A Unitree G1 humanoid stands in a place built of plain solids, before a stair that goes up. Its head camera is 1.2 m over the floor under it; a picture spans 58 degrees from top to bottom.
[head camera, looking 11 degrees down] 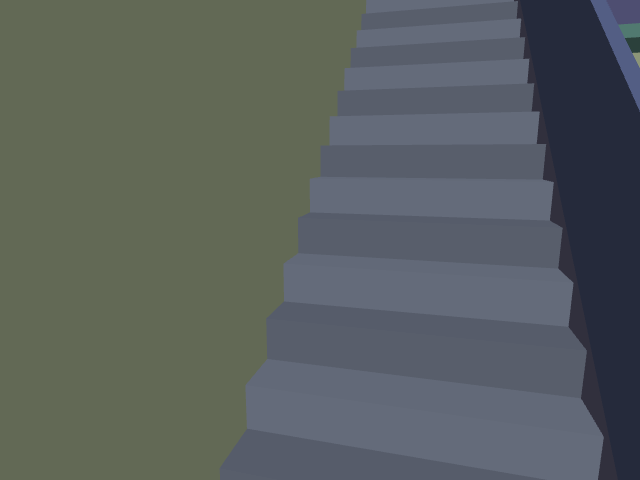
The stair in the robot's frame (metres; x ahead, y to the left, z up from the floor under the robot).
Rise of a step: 0.18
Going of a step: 0.22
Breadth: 1.19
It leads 15 degrees to the right of straight ahead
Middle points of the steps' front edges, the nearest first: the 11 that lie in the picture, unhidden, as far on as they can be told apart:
1.33 -0.29 0.36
1.54 -0.35 0.54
1.76 -0.41 0.72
1.97 -0.46 0.90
2.18 -0.52 1.08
2.40 -0.57 1.26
2.61 -0.63 1.44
2.82 -0.69 1.62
3.04 -0.74 1.80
3.25 -0.80 1.98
3.46 -0.86 2.16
